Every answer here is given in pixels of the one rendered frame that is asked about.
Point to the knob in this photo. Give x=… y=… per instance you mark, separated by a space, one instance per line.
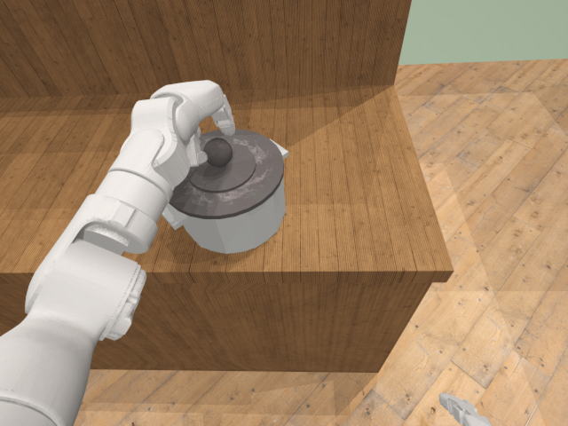
x=219 y=152

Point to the right robot hand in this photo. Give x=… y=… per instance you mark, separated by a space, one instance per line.
x=462 y=411

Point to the table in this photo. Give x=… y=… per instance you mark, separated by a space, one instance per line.
x=359 y=244

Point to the lid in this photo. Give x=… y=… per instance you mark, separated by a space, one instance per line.
x=249 y=179

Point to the pot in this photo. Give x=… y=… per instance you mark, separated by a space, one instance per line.
x=234 y=234

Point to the left robot forearm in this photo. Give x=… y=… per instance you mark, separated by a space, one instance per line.
x=122 y=214

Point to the robot left upper arm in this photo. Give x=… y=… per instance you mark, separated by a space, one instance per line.
x=45 y=361

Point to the left robot hand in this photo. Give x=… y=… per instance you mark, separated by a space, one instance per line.
x=209 y=101

